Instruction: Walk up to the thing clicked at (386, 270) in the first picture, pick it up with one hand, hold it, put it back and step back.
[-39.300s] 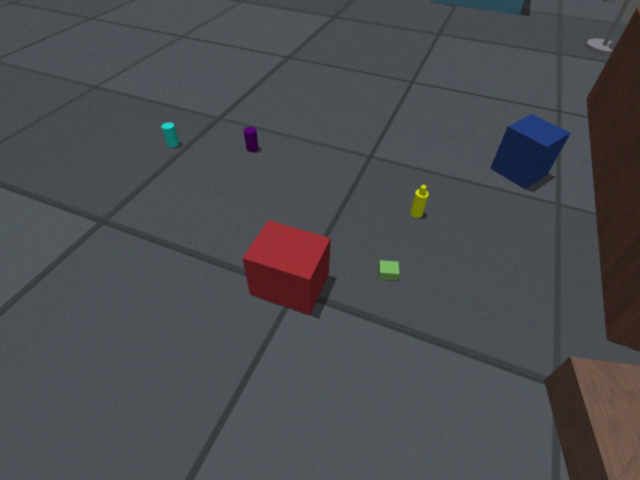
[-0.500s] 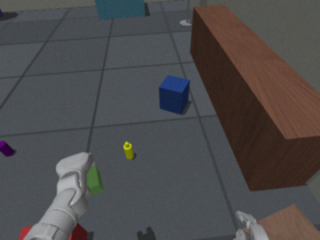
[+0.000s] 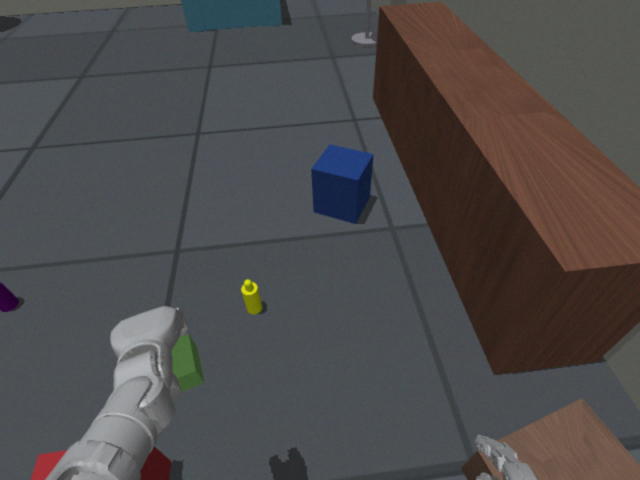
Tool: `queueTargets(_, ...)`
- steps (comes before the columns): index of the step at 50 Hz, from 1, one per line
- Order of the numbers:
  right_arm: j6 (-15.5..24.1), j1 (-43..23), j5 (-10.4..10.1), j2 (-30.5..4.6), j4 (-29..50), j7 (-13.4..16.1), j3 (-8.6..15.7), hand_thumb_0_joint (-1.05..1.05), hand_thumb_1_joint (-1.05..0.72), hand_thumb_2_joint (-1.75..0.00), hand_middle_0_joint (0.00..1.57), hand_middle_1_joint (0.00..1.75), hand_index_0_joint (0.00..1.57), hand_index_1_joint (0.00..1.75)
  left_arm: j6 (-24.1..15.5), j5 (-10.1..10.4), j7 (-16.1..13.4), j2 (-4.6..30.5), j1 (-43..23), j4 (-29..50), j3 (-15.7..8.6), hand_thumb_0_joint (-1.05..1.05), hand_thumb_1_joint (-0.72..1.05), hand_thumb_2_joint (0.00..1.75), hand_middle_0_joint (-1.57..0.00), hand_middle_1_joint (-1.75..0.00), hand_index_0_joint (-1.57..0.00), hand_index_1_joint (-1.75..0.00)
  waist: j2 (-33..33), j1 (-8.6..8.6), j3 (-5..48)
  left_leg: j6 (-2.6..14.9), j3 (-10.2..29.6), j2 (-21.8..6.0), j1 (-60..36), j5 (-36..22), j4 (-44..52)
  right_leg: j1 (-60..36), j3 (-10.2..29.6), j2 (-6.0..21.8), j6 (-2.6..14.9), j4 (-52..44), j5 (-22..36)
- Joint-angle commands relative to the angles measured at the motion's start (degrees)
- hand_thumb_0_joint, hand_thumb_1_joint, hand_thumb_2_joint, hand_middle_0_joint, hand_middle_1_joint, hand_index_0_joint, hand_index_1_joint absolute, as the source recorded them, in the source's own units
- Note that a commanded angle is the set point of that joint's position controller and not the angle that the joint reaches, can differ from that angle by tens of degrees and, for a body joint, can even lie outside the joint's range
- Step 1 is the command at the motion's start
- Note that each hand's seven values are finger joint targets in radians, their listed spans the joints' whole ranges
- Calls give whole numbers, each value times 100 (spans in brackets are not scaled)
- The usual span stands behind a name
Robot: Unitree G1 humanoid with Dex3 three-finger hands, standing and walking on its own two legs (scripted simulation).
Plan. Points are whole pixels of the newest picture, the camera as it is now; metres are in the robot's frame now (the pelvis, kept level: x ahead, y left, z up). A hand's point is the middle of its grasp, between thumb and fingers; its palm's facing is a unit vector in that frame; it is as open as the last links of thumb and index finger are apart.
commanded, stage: crouch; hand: left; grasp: from above
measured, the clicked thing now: (171, 367) +0.32 +0.22 -0.08
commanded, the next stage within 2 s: lower in 1.84 s
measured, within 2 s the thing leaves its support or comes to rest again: neither
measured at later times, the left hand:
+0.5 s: hand (202, 382) +0.37 +0.23 -0.25, palm faces -0.34 -0.10 -0.93, open 9.0 cm
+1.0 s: hand (224, 405) +0.41 +0.24 -0.47, palm faces -0.37 -0.14 -0.92, open 9.0 cm
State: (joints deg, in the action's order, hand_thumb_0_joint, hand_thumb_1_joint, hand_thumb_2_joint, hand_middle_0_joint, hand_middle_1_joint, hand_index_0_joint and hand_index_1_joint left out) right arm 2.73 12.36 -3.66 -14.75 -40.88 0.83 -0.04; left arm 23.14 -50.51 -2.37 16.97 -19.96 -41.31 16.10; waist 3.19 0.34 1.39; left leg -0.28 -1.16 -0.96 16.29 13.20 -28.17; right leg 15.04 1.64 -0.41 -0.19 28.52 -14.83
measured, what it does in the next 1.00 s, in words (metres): lowers itself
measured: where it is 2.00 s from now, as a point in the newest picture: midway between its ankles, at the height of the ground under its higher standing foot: outside the picture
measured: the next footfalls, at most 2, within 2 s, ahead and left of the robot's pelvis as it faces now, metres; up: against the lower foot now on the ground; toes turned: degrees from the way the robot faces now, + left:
none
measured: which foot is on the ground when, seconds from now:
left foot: down 0.00-1.00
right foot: down 0.00-1.00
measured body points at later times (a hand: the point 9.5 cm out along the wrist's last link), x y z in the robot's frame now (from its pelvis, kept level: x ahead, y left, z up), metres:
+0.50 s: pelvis -0.05 +0.00 -0.15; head +0.10 +0.01 +0.28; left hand +0.39 +0.23 -0.20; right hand +0.00 -0.28 -0.26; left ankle +0.02 +0.12 -0.74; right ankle +0.00 -0.12 -0.74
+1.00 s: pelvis -0.07 +0.00 -0.32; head +0.16 +0.02 +0.07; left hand +0.43 +0.24 -0.42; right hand -0.02 -0.26 -0.45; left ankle +0.01 +0.12 -0.74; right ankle +0.00 -0.12 -0.74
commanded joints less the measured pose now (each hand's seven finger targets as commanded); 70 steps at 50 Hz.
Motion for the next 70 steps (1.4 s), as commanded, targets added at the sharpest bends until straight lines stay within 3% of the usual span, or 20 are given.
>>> queueTargets(1,288,-278,38,-716,702,-15,260,0,-86,-89,20,30,20,30,-291,-269,-380,940,-1837,386,-437,0,76,52,-102,-64,-107,-59,-574,99,886,133,-80,171,-287,-643,160,107,-96,-116,43,-380,722)
queueTargets(7,264,191,114,-758,376,-117,372,0,-87,-89,20,30,20,30,-690,-476,-1119,770,-2463,-680,-520,0,85,46,-107,-63,-114,-56,-468,372,1172,79,-104,144,397,-610,-663,869,-66,-127,77,411,751)
queueTargets(12,309,535,292,-816,206,-222,495,0,-87,-89,20,30,20,30,-997,-664,-1790,675,-3347,-1682,-773,0,84,43,-108,-60,-115,-53,-254,583,2010,30,-119,79,1861,-442,-2225,2391,-86,-170,134,1983,608)
queueTargets(17,367,711,421,-921,239,-355,537,0,-87,-89,20,30,20,30,-1056,-679,-2429,1077,-4074,-2455,-1183,0,80,45,-109,-54,-114,-49,22,644,2754,9,-43,100,3381,325,-3421,3793,-187,-199,192,3098,-90)
queueTargets(21,396,733,501,-1017,233,-406,528,0,-87,-89,20,30,20,30,-1015,-593,-2620,1466,-4473,-2800,-1449,0,73,48,-107,-50,-110,-47,319,678,3552,9,107,67,4169,713,-4188,4667,-309,-220,251,3973,-498)
queueTargets(23,401,776,532,-992,206,-435,531,0,-87,-89,20,30,20,30,-941,-422,-2654,1317,-4518,-2934,-1490,0,69,48,-105,-50,-107,-47,329,718,3900,22,163,58,4461,811,-4447,4933,-348,-226,262,4288,-567)
queueTargets(27,434,805,604,-1029,78,-476,531,0,-87,-89,20,30,20,30,-886,-359,-2558,1688,-4738,-2946,-1725,0,67,44,-103,-49,-106,-46,486,792,4307,38,281,10,4976,870,-4949,5482,-463,-239,284,4920,-624)
queueTargets(37,508,877,752,-907,-103,-500,386,0,-87,-89,20,30,20,30,-1496,-685,-2297,2398,-5215,-3137,-1967,0,69,31,-101,-47,-107,-41,302,1148,4462,206,239,34,6763,1501,-6567,6747,-485,-237,220,6027,-1147)
queueTargets(43,563,1006,860,-1028,-229,-616,301,0,-88,-89,20,30,20,30,-1742,-903,-2442,2585,-5740,-2985,-2094,0,71,29,-103,-46,-109,-40,1045,1208,5012,137,311,-20,6493,861,-7247,7513,-645,-227,254,6812,-652)
queueTargets(44,557,1004,867,-1045,-250,-629,303,0,-88,-89,20,30,20,30,-1743,-943,-2489,2800,-5734,-3010,-2204,0,70,31,-104,-45,-109,-39,1107,1118,5157,128,316,-25,6462,807,-7314,7549,-663,-245,260,6906,-632)
queueTargets(48,569,979,946,-1030,-353,-699,289,0,-88,-89,20,30,20,30,-1746,-954,-2538,2615,-5958,-3311,-2139,0,70,36,-106,-44,-110,-39,1060,1345,4813,151,291,-30,7005,1162,-7698,7896,-680,-246,223,7143,-837)
queueTargets(50,553,950,972,-1069,-378,-730,284,0,-88,-89,20,30,20,30,-1729,-1000,-2569,2930,-5901,-3335,-2297,0,70,32,-105,-41,-110,-37,1131,1218,4892,138,303,-41,7007,1170,-7795,7978,-706,-257,237,7301,-895)
queueTargets(53,546,941,1009,-1095,-380,-814,282,0,-88,-89,20,30,20,30,-1706,-983,-2532,2752,-5938,-3485,-2209,0,73,33,-107,-41,-112,-37,1144,1344,4861,152,321,-64,7123,1004,-8060,8108,-739,-285,225,7530,-706)
queueTargets(55,544,948,1034,-1107,-406,-847,249,0,-88,-89,20,30,20,30,-1716,-986,-2520,2862,-6028,-3630,-2228,0,70,30,-105,-39,-109,-35,1095,1412,4647,169,299,-60,7479,1121,-8220,8187,-729,-308,213,7639,-752)
queueTargets(57,543,940,1035,-1178,-421,-867,249,0,-88,-89,20,30,20,30,-1757,-1041,-2507,3165,-6159,-3557,-2354,0,70,30,-105,-38,-110,-34,1227,1309,4726,161,307,-72,7569,1118,-8357,8342,-745,-310,231,7846,-794)
queueTargets(61,546,902,1059,-1236,-403,-924,200,0,-88,-89,20,30,20,30,-1783,-1115,-2494,3076,-6194,-3876,-2300,0,70,25,-106,-34,-110,-29,1297,1432,4416,141,403,-78,7728,1338,-8509,8848,-818,-316,251,8121,-1026)
queueTargets(65,537,976,1119,-1306,-403,-975,131,0,-88,-89,20,30,20,30,-1846,-1179,-2493,3333,-6195,-4104,-2375,0,72,23,-107,-35,-111,-30,1228,1514,4282,157,396,-62,8028,1477,-8725,8887,-861,-333,227,8274,-1138)
queueTargets(67,533,1031,1145,-1309,-450,-983,99,0,-88,-89,20,30,20,30,-1916,-1140,-2521,3652,-6517,-3815,-2512,0,75,24,-110,-34,-114,-30,1283,1473,4507,186,334,-60,8171,1463,-8912,8757,-851,-380,212,8327,-1100)
queueTargets(69,539,974,1147,-1313,-402,-1014,24,0,-88,-89,20,30,20,30,-1912,-1154,-2478,3504,-6255,-4230,-2398,0,73,24,-109,-34,-113,-30,1216,1485,4329,176,348,-49,8376,1553,-8949,8867,-888,-384,219,8451,-1223)
queueTargets(70,527,1039,1166,-1302,-429,-1028,23,0,-88,-89,20,30,20,30,-1958,-1150,-2459,3747,-6444,-3953,-2492,0,74,25,-109,-35,-113,-31,1213,1525,4356,202,343,-60,8437,1504,-9081,8786,-886,-415,201,8467,-1143)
